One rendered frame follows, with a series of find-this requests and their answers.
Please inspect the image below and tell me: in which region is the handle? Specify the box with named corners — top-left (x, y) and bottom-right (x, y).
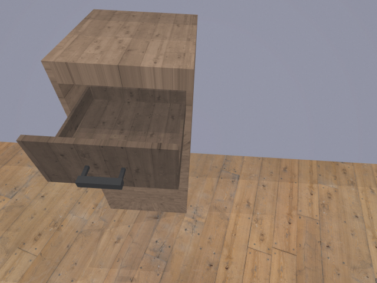
top-left (75, 165), bottom-right (126, 190)

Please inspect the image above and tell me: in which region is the drawer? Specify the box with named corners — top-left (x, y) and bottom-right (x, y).
top-left (16, 85), bottom-right (186, 190)

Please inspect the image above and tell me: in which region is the cabinet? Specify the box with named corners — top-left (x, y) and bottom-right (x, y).
top-left (41, 9), bottom-right (198, 213)

